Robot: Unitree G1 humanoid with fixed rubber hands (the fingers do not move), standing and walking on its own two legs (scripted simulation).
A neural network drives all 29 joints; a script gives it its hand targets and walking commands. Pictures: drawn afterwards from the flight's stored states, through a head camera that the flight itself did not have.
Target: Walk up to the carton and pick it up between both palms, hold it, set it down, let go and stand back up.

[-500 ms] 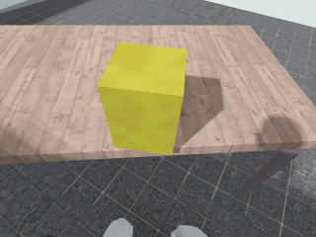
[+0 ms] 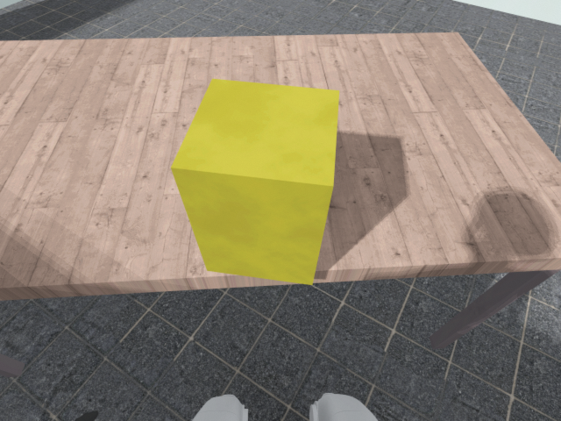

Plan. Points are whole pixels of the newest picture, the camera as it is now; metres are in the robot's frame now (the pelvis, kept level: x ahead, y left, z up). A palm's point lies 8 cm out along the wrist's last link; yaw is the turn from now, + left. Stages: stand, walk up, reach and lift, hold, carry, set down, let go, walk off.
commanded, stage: walk up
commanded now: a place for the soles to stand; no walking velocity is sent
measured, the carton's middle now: (266, 190) +0.41 +0.04 +0.09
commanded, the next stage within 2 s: none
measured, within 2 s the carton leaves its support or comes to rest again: neither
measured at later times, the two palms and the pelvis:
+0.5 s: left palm out of the picture +0.06 +0.30 -0.11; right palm out of the picture +0.04 -0.35 -0.10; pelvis -0.01 -0.01 -0.01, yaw +1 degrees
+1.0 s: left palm out of the picture +0.02 +0.26 -0.09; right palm out of the picture -0.01 -0.38 -0.10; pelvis -0.06 -0.06 +0.00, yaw +0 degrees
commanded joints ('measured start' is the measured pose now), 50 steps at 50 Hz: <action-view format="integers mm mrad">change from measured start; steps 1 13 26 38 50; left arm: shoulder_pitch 0 -39 -140 23 -14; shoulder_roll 184 208 199 266 221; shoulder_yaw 107 107 111 147 141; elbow -53 -90 -149 -38 -61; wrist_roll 20 36 20 43 29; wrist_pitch -5 -31 29 -15 -40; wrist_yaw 13 43 35 25 54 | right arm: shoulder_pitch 8 9 99 -35 15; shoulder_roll -311 -224 -354 -204 -241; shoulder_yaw -41 -7 -62 4 -3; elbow -21 -5 -22 -31 20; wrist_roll -27 5 -6 -12 -1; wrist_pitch -31 21 -15 21 35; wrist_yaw -38 -46 -69 -61 -31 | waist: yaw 16 43 -22 65 76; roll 177 -63 97 -240 -47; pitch -39 -7 -67 47 -106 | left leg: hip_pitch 21 -186 88 -385 -235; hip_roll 265 -57 415 -71 -15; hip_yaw -392 -23 -597 -75 -103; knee -298 284 -287 291 278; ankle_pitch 237 -186 543 -215 -101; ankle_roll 248 50 372 64 20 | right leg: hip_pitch -75 228 -178 192 408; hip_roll -63 -263 -64 -295 -271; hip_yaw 86 285 163 505 304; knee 14 -463 348 -669 -556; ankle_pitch -51 877 -143 -45 410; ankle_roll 34 -30 38 41 85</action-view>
